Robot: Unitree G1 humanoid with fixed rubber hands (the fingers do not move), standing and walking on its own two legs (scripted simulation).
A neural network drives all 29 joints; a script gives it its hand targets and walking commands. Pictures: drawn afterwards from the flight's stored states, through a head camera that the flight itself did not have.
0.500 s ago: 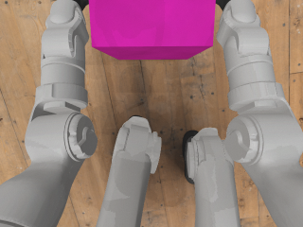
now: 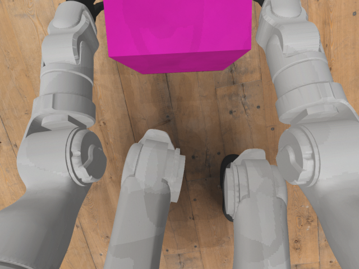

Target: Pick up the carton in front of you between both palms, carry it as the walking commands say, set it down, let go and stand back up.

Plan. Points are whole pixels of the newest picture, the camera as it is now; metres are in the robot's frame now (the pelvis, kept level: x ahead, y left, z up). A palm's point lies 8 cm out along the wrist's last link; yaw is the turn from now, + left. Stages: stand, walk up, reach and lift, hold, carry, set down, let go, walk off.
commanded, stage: set down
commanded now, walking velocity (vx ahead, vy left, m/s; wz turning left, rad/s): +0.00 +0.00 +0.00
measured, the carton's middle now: (179, 12) +0.54 +0.12 -0.25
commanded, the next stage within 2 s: none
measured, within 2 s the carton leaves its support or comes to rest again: rests again in 0.74 s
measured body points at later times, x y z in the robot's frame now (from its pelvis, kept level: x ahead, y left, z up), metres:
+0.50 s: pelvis -0.01 +0.00 -0.01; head +0.36 +0.05 +0.22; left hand +0.51 +0.27 -0.19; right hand +0.58 -0.04 -0.19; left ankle +0.11 +0.12 -0.35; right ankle +0.09 -0.11 -0.35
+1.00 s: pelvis -0.01 +0.00 -0.02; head +0.38 +0.05 +0.20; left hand +0.52 +0.31 -0.20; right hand +0.59 -0.07 -0.21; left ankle +0.11 +0.12 -0.35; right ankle +0.09 -0.11 -0.35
